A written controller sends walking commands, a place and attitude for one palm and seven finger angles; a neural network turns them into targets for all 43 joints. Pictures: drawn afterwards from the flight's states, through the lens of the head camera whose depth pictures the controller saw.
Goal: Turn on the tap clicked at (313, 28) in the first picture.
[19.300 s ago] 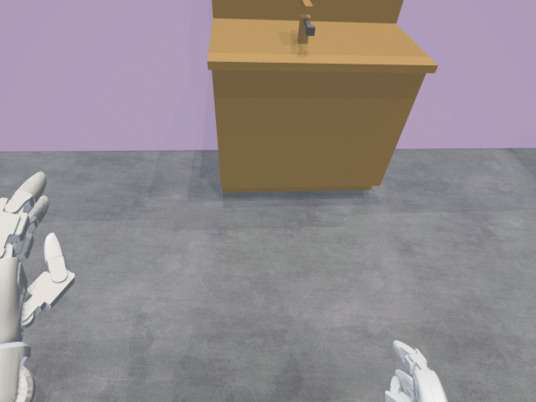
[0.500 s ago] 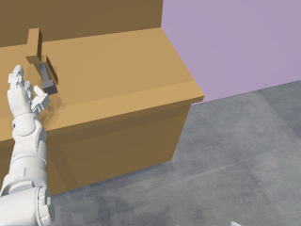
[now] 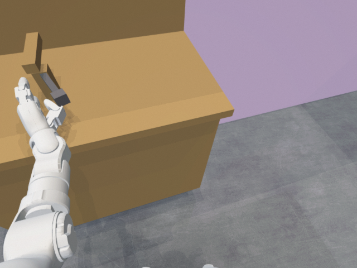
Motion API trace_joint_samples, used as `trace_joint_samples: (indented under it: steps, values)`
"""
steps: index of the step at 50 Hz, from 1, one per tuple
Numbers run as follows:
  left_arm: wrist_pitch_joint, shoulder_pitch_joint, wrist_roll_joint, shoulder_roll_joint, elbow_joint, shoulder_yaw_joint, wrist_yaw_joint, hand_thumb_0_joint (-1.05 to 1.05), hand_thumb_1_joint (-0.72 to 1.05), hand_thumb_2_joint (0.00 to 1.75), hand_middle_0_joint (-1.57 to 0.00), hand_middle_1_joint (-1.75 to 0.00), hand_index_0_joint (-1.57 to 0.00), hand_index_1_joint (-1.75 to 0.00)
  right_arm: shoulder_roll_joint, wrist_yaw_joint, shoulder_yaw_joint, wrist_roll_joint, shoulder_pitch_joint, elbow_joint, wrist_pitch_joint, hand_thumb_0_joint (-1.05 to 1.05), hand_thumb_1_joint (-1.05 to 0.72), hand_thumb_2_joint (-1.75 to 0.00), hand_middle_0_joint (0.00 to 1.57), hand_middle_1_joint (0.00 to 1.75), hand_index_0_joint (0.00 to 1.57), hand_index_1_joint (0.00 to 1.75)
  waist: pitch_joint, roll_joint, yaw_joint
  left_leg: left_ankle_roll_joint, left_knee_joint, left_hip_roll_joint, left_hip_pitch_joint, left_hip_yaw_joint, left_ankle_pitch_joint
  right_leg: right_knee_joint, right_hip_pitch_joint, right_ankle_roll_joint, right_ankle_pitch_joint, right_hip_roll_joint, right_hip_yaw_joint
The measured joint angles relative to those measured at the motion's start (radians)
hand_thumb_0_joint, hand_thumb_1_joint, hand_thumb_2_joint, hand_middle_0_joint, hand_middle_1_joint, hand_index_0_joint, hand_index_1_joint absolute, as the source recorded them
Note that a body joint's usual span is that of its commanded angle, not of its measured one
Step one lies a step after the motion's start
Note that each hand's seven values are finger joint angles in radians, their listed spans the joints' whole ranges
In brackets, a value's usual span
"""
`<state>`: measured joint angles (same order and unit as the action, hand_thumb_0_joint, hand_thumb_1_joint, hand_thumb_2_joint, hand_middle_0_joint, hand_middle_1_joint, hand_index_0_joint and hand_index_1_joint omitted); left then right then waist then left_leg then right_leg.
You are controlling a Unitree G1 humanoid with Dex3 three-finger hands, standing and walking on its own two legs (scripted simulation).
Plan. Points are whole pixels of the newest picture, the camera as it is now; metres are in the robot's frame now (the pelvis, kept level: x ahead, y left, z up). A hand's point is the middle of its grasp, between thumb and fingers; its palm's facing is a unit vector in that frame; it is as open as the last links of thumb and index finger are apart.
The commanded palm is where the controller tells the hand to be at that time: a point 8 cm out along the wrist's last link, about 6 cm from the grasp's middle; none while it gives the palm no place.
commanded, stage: push the lever round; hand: left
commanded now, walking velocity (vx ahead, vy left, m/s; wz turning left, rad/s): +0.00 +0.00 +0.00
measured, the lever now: (60, 97) +0.47 +0.29 +0.10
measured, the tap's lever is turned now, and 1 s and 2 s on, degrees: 22 49 75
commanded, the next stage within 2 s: none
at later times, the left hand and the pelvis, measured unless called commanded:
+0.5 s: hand (74, 103) +0.46 +0.26 +0.09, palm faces +0.69 -0.72 -0.07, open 7.8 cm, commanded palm +0.42 +0.27 +0.10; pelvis +0.00 +0.00 +0.00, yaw +0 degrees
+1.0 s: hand (87, 95) +0.49 +0.23 +0.09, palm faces +0.76 -0.64 -0.08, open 7.6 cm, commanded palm +0.44 +0.24 +0.10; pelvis +0.01 +0.00 -0.01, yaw +0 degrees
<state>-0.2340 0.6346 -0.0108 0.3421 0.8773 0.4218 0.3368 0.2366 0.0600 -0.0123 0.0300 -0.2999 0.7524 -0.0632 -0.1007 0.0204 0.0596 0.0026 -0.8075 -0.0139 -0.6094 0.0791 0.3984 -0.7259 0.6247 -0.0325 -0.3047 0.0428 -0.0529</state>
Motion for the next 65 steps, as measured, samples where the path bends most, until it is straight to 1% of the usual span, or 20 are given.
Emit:
trace_joint_samples:
  steps: [8, 17, 25, 32, 43, 54, 60, 65]
  values:
    - [-0.018, 0.063, 0.023, 0.004, 0.078, 0.022, 0.057, 0.01, 0.91, 0.91, -0.16, -0.15, -0.15, -0.15, 0.000, -0.002, -0.001, 0.011, 0.003, 0.009, 0.002, 0.01, -0.90, -0.90, 0.20, 0.30, 0.20, 0.30, -0.002, -0.002, 0.012, -0.005, -0.006, 0.003, -0.024, 0.001, -0.005, -0.010, 0.026, -0.005, 0.003, 0.003, -0.002]
    - [-0.031, 0.097, 0.051, 0.002, 0.120, 0.036, 0.122, 0.01, 0.90, 0.90, -0.16, -0.15, -0.15, -0.15, 0.001, -0.009, 0.006, 0.022, -0.012, 0.016, 0.008, 0.01, -0.90, -0.90, 0.20, 0.30, 0.20, 0.30, -0.011, -0.003, 0.028, -0.007, -0.009, 0.007, -0.040, 0.000, -0.005, -0.012, 0.042, -0.007, 0.005, 0.006, -0.001]
    - [-0.033, 0.121, 0.072, -0.020, 0.137, 0.033, 0.191, 0.01, 0.90, 0.90, -0.15, -0.15, -0.15, -0.15, 0.000, -0.020, 0.014, 0.032, -0.023, 0.024, 0.014, 0.01, -0.90, -0.90, 0.20, 0.30, 0.20, 0.30, -0.017, -0.003, 0.037, -0.004, -0.011, 0.005, -0.046, -0.001, -0.002, -0.011, 0.048, -0.004, 0.004, 0.005, 0.000]
    - [-0.031, 0.141, 0.095, -0.049, 0.146, 0.023, 0.265, 0.01, 0.92, 0.90, -0.16, -0.15, -0.15, -0.15, -0.004, -0.033, 0.020, 0.046, -0.027, 0.030, 0.018, 0.01, -0.90, -0.90, 0.20, 0.30, 0.20, 0.30, -0.025, 0.002, 0.042, 0.000, -0.015, 0.001, -0.052, -0.003, 0.002, -0.015, 0.053, 0.000, -0.001, 0.001, 0.002]
    - [-0.015, 0.197, 0.124, -0.082, 0.175, 0.022, 0.362, 0.01, 0.94, 0.91, -0.16, -0.15, -0.15, -0.15, -0.018, -0.054, 0.024, 0.069, -0.021, 0.033, 0.032, 0.01, -0.90, -0.90, 0.20, 0.30, 0.20, 0.30, -0.034, 0.003, 0.049, 0.002, -0.023, -0.004, -0.071, -0.004, 0.009, -0.025, 0.073, 0.004, -0.009, -0.004, 0.003]
    - [0.007, 0.250, 0.142, -0.095, 0.203, 0.029, 0.437, 0.01, 0.96, 0.93, -0.16, -0.15, -0.15, -0.15, -0.020, -0.072, 0.033, 0.088, -0.020, 0.040, 0.044, 0.01, -0.90, -0.90, 0.20, 0.30, 0.20, 0.30, -0.040, 0.007, 0.057, -0.002, -0.031, -0.003, -0.094, 0.003, 0.014, -0.034, 0.094, 0.000, -0.018, -0.003, -0.004]
    - [0.018, 0.266, 0.144, -0.116, 0.199, 0.022, 0.469, 0.02, 0.97, 0.93, -0.16, -0.15, -0.15, -0.15, -0.018, -0.085, 0.040, 0.097, -0.025, 0.048, 0.047, 0.01, -0.90, -0.90, 0.20, 0.30, 0.20, 0.30, -0.043, 0.012, 0.055, -0.008, -0.031, -0.002, -0.100, 0.009, 0.015, -0.036, 0.100, -0.005, -0.021, -0.002, -0.010]
    - [0.036, 0.288, 0.156, -0.123, 0.220, 0.038, 0.497, 0.02, 0.97, 0.93, -0.16, -0.15, -0.15, -0.15, -0.019, -0.091, 0.040, 0.101, -0.021, 0.051, 0.053, 0.01, -0.90, -0.90, 0.20, 0.30, 0.20, 0.30, -0.048, 0.013, 0.060, -0.012, -0.032, 0.001, -0.105, 0.011, 0.017, -0.041, 0.107, -0.010, -0.024, 0.001, -0.013]
